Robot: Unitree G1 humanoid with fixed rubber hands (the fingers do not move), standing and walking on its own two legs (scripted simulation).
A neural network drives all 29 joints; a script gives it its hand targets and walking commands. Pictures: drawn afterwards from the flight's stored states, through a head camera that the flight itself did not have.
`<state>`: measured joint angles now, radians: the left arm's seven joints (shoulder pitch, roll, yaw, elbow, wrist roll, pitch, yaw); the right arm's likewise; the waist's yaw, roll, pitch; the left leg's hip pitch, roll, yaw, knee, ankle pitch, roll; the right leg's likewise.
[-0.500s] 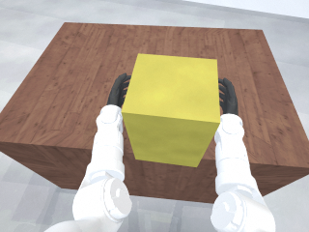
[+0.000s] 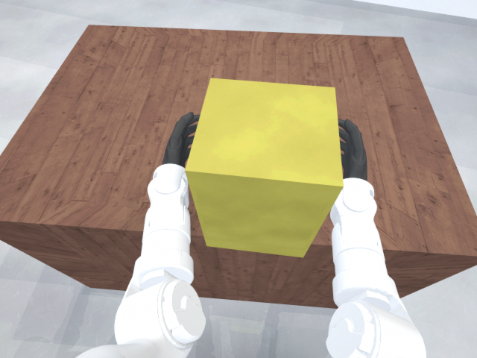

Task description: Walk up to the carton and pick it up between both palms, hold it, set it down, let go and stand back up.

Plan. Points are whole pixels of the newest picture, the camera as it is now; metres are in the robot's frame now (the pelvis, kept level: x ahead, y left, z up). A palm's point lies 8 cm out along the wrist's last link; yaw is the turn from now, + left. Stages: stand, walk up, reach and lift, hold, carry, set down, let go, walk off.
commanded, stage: set down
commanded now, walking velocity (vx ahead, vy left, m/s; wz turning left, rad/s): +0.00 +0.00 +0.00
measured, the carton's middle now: (262, 177) +0.42 +0.00 +0.02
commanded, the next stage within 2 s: none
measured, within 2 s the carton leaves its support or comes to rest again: neither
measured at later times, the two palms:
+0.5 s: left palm (175, 154) +0.44 +0.15 +0.06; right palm (348, 167) +0.42 -0.14 +0.06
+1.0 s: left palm (148, 154) +0.42 +0.19 +0.09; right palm (376, 160) +0.40 -0.17 +0.10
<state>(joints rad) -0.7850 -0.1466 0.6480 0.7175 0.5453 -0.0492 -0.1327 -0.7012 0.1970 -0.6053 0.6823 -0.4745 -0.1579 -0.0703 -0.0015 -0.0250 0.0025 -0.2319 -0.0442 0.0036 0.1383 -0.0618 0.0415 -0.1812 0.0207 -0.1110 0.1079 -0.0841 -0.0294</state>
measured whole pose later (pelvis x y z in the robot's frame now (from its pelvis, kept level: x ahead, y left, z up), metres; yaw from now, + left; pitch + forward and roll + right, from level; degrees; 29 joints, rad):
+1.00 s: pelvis -0.04 +0.01 -0.01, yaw -4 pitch +18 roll -1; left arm -0.95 0.26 0.09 1.27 -0.14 -0.15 0.04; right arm -0.99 -0.17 -0.13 1.23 0.13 -0.06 -0.09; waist 0.01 -0.01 -0.25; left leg -0.57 -0.01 0.07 0.36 -0.11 0.06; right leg -0.53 0.04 -0.05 0.29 -0.09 -0.03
